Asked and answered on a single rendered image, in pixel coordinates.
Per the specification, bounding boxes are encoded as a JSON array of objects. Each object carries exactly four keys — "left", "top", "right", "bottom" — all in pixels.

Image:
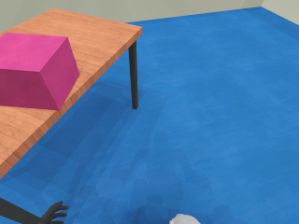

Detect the carton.
[{"left": 0, "top": 33, "right": 80, "bottom": 111}]

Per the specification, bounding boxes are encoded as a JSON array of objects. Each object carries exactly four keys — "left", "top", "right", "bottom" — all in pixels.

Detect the table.
[{"left": 0, "top": 8, "right": 143, "bottom": 224}]

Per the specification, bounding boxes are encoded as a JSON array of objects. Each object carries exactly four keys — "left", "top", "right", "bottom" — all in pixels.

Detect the left robot hand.
[{"left": 36, "top": 201, "right": 69, "bottom": 224}]

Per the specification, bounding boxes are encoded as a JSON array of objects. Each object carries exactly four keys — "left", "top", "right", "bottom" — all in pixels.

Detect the robot right thigh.
[{"left": 169, "top": 215, "right": 200, "bottom": 224}]

